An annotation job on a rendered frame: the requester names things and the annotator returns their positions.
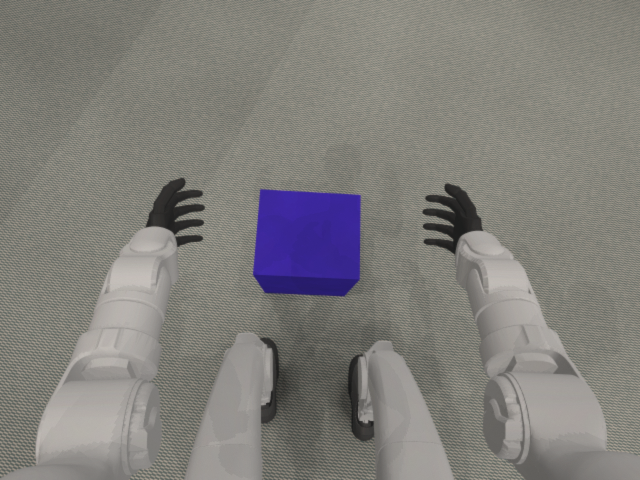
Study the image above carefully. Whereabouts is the robot right hand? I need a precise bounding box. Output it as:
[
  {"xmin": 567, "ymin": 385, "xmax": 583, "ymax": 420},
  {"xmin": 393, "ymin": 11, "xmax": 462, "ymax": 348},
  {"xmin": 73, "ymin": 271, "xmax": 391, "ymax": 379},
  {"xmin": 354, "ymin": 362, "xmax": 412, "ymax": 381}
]
[{"xmin": 423, "ymin": 183, "xmax": 483, "ymax": 255}]

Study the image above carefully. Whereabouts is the left robot forearm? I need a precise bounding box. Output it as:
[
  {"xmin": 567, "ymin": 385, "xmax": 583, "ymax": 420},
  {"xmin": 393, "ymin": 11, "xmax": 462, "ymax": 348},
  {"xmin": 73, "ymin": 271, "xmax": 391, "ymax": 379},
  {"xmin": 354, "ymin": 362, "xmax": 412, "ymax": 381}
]
[{"xmin": 35, "ymin": 226, "xmax": 179, "ymax": 464}]

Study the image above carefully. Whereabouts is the left robot upper arm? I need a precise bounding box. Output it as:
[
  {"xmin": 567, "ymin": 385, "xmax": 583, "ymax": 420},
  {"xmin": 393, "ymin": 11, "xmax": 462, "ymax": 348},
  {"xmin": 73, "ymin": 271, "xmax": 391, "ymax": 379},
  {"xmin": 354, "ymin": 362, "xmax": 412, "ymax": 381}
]
[{"xmin": 0, "ymin": 378, "xmax": 162, "ymax": 480}]

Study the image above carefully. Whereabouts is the carton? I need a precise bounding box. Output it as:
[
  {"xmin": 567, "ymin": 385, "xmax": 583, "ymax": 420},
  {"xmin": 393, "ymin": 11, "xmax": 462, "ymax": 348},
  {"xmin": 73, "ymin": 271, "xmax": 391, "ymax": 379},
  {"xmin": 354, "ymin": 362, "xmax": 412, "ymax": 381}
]
[{"xmin": 253, "ymin": 189, "xmax": 361, "ymax": 296}]

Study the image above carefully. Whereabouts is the right robot upper arm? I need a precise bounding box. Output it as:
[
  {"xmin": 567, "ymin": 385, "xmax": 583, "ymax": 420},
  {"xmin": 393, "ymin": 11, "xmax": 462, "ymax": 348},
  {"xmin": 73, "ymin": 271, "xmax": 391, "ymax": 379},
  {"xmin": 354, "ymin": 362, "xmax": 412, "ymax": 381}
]
[{"xmin": 483, "ymin": 372, "xmax": 640, "ymax": 480}]

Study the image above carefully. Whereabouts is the robot right shin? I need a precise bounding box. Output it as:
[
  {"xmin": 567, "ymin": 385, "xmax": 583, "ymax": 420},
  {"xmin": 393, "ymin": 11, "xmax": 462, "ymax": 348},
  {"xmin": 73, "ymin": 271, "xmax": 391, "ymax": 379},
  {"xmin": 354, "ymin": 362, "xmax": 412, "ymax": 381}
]
[{"xmin": 358, "ymin": 341, "xmax": 406, "ymax": 421}]

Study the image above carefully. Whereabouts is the right robot foot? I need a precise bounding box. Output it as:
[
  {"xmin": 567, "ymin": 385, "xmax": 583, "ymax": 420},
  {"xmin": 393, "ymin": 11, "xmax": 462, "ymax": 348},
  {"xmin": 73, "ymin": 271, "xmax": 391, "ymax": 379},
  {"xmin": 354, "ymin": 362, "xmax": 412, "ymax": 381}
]
[{"xmin": 348, "ymin": 354, "xmax": 374, "ymax": 441}]

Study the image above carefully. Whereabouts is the right robot forearm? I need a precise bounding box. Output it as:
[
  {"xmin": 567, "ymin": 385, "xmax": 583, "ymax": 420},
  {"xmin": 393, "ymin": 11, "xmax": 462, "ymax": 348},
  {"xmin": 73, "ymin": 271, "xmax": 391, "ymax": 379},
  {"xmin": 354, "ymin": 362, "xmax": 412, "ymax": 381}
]
[{"xmin": 455, "ymin": 231, "xmax": 607, "ymax": 447}]

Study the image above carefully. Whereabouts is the robot left hand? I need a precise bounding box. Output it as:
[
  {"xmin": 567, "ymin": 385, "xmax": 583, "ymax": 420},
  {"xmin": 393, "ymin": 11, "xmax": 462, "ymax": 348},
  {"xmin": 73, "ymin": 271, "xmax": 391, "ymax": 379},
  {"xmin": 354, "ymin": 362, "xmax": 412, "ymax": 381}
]
[{"xmin": 145, "ymin": 178, "xmax": 205, "ymax": 247}]

